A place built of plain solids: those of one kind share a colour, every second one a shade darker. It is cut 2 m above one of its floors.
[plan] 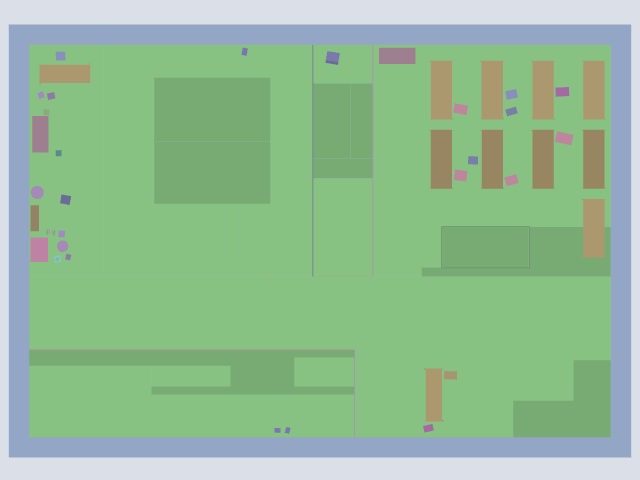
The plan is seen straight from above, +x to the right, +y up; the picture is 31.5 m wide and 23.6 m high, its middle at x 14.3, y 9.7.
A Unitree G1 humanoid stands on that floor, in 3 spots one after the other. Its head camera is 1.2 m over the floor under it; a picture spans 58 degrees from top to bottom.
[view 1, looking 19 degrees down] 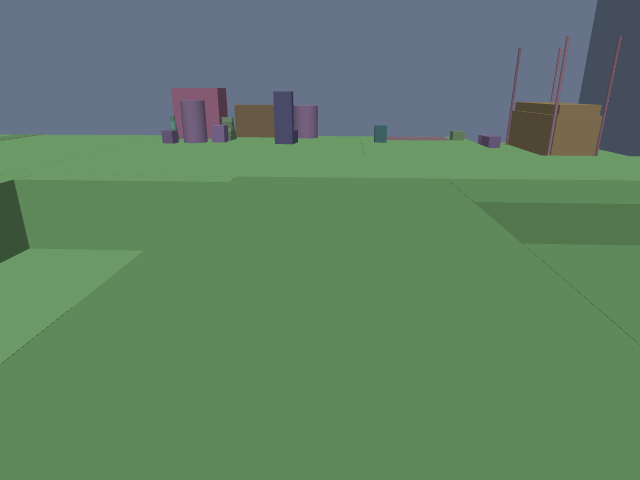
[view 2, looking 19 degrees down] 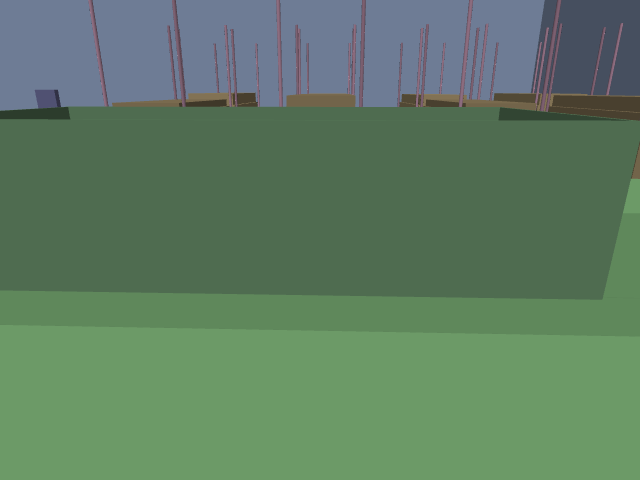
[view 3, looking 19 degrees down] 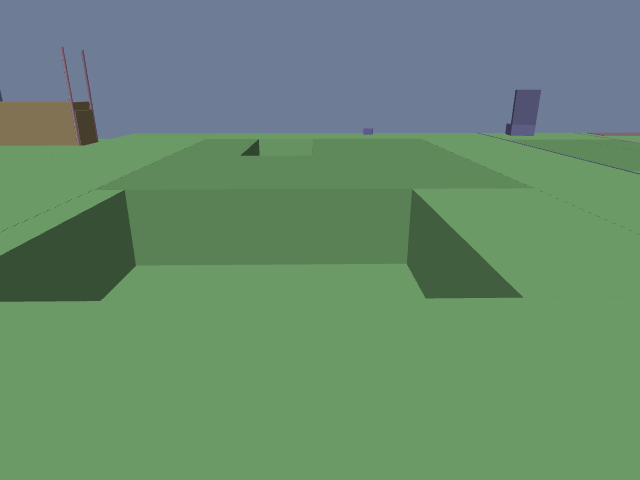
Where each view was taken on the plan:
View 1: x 12.45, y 13.05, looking -177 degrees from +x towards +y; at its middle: floor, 3.69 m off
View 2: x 22.98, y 5.89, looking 92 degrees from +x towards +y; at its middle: rail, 2.56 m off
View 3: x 8.96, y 5.97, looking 89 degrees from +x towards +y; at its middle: floor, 5.83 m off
